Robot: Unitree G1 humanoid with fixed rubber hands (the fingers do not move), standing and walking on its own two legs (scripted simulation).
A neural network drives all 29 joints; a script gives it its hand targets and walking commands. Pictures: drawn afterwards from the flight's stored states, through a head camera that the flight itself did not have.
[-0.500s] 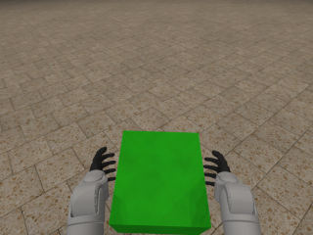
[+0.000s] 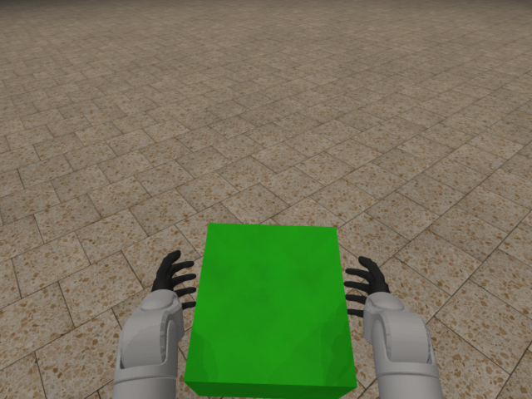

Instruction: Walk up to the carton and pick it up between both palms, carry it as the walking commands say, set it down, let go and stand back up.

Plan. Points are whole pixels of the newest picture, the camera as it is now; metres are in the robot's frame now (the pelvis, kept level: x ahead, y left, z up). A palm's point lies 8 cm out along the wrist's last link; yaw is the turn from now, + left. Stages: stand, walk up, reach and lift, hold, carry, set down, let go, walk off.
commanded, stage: carry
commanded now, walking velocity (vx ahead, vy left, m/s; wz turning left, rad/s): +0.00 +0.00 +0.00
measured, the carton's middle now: (270, 308) +0.32 +0.00 -0.03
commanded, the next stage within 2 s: none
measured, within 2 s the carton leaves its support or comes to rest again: neither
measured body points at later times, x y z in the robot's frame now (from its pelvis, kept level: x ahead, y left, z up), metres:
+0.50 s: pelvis +0.07 -0.02 +0.00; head +0.07 -0.03 +0.45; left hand +0.38 +0.12 +0.06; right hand +0.35 -0.20 +0.05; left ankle +0.03 +0.06 -0.74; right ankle +0.04 -0.13 -0.74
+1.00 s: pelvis +0.30 -0.09 +0.01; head +0.35 -0.10 +0.45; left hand +0.60 +0.05 +0.04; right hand +0.58 -0.26 +0.03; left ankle +0.25 +0.04 -0.67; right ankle +0.31 -0.14 -0.74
